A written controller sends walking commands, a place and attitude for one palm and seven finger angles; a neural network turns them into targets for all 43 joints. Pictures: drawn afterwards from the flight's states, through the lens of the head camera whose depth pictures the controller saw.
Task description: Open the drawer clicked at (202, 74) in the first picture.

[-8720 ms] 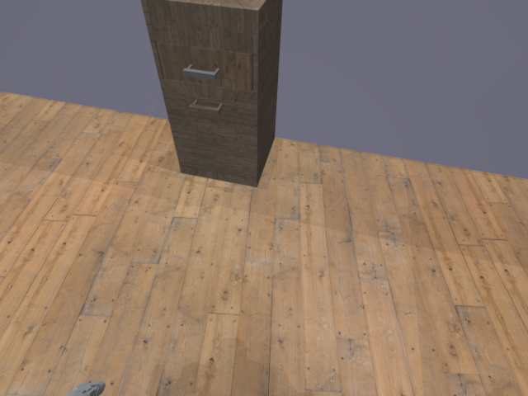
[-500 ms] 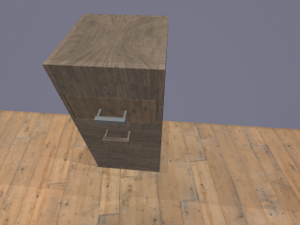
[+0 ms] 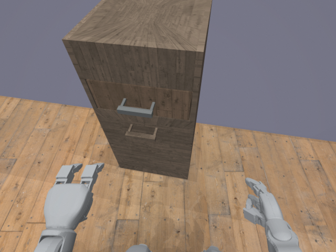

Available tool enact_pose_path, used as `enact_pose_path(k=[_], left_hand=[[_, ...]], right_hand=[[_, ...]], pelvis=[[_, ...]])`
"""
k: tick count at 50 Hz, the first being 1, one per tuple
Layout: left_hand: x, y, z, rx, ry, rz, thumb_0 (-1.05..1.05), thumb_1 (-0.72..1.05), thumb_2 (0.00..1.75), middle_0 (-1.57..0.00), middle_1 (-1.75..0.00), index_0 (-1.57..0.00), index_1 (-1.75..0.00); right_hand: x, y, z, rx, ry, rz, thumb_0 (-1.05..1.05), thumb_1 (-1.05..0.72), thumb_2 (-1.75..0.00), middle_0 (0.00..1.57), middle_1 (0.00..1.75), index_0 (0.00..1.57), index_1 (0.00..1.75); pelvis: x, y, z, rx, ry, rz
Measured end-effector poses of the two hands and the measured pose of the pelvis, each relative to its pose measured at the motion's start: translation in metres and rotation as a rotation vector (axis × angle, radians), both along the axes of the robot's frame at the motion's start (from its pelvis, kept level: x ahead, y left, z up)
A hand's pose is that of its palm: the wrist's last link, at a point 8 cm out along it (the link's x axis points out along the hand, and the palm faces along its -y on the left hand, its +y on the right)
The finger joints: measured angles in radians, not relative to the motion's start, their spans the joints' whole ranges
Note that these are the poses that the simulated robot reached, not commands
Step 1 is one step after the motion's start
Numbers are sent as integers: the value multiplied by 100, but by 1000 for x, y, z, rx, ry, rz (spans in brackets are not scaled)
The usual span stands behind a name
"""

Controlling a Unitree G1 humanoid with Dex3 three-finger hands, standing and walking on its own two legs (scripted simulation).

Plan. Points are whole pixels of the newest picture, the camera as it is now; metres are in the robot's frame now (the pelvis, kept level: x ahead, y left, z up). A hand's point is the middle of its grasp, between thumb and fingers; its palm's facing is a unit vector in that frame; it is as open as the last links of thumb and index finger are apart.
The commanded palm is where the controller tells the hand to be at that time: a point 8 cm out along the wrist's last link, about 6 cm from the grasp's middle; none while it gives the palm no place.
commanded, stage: raise the hand with hooked fingers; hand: left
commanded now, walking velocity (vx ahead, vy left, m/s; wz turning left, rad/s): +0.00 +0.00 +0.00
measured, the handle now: (136, 107) +0.58 +0.22 -0.08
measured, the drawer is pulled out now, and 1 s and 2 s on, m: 0.00 0.00 0.00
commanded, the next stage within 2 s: move the hooked fingers above the handle in 1.32 s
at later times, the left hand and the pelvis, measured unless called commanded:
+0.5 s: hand (78, 159) +0.28 +0.26 +0.07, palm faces +0.06 -0.08 -1.00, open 12.5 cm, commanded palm +0.25 +0.25 +0.13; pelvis +0.01 +0.02 +0.04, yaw -1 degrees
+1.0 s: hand (76, 122) +0.33 +0.26 +0.13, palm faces +0.02 -0.05 -1.00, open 13.8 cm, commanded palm +0.30 +0.26 +0.18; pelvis +0.03 +0.02 +0.05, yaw +0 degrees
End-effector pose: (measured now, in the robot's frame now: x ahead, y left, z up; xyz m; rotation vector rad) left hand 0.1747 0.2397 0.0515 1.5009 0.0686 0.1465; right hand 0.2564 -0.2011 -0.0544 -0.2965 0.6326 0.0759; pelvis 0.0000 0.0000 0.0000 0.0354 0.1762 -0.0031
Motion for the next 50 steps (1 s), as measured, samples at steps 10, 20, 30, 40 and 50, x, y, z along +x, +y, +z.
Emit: enact_pose_path(k=[10, 20, 30, 40, 50], left_hand=[[51, 4, 39, -33, 65, 6, 0, 18, 59, -27, -76, -27, -76], [63, 13, 57, -15, 21, -71, 0, -5, 50, -29, -91, -29, -91], [91, 17, 86, -10, -17, -42, 0, -28, 40, -30, -106, -30, -106], [112, 17, 114, 7, 8, -58, 0, -45, 32, -31, -118, -31, -117], [135, 23, 135, 17, 33, -81, 0, -49, 30, -32, -120, -32, -120]], right_hand=[[-77, 21, -27, 78, 233, -91, 1, -91, -90, 20, 30, 21, 30], [-100, -16, -23, -16, 297, -184, 1, -91, -90, 20, 30, 21, 30], [-55, -13, 1, 1, 176, -175, 1, -91, -90, 20, 30, 20, 30], [-26, 15, 16, 54, 133, -98, 1, -91, -90, 20, 30, 20, 30], [-40, 9, 6, 47, 208, -112, 1, -91, -90, 20, 30, 21, 30]], pelvis=[[6, 12, 23, -14, -55, -9], [13, 22, 32, -18, -67, -14], [18, 24, 40, -18, -101, -9], [24, 19, 49, -21, -133, 1], [26, 18, 54, -23, -137, 10]])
